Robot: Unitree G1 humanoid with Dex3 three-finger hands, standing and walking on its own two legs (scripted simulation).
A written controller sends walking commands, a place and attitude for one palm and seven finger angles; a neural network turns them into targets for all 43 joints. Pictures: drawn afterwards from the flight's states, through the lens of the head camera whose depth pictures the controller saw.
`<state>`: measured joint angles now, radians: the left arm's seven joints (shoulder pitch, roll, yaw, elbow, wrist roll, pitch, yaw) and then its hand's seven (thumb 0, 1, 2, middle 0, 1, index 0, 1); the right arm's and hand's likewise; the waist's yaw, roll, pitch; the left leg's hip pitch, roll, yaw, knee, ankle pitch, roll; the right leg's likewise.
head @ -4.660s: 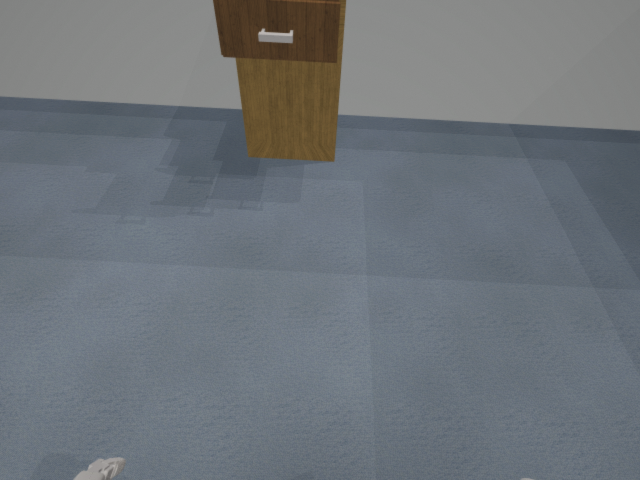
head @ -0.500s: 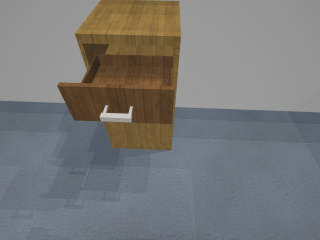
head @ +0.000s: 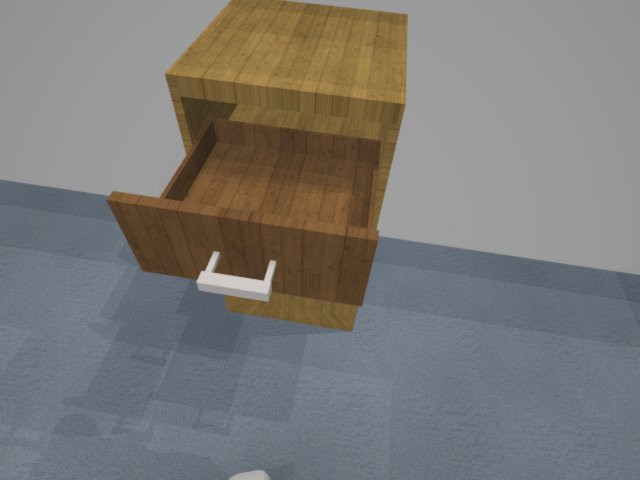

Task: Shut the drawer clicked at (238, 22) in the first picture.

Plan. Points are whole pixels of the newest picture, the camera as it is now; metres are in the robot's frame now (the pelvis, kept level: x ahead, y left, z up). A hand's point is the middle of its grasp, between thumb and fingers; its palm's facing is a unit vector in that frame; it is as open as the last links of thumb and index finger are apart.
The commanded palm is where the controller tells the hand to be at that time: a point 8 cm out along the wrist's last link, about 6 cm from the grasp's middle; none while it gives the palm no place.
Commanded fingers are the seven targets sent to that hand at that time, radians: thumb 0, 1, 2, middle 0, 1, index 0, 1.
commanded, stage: take the last steps up to it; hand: left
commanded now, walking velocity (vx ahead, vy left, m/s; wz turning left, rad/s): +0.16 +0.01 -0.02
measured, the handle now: (239, 274) +0.40 +0.17 -0.03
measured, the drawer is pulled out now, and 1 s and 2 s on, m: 0.30 0.30 0.30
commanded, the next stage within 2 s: come to a stop and stand still in 0.10 s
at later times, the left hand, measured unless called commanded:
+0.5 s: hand out of the picture +0.13 +0.17 -0.16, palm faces -0.01 -0.97 -0.25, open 7.3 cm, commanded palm none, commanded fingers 0.00 0.90 0.90 -0.20 -0.30 -0.20 -0.30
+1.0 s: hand out of the picture +0.13 +0.20 -0.18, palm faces -0.01 -0.97 -0.24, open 7.4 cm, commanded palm none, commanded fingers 0.00 0.90 0.90 -0.20 -0.30 -0.20 -0.30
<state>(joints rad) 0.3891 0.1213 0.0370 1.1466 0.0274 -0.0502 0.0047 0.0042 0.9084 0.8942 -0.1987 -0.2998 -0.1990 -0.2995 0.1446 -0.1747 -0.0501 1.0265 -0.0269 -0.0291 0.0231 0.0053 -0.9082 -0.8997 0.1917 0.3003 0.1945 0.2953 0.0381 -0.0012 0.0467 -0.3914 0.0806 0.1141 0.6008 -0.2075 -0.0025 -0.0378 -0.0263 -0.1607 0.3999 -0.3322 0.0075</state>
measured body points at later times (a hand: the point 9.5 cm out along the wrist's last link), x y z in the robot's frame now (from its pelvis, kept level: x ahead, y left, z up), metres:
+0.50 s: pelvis +0.07 -0.01 +0.00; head +0.08 -0.03 +0.45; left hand +0.13 +0.22 -0.14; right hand +0.07 -0.22 -0.17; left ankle +0.08 +0.11 -0.74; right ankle +0.10 -0.12 -0.74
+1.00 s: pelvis +0.08 +0.01 -0.01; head +0.10 +0.01 +0.44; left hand +0.13 +0.25 -0.16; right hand +0.11 -0.23 -0.16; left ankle +0.08 +0.10 -0.74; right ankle +0.10 -0.12 -0.74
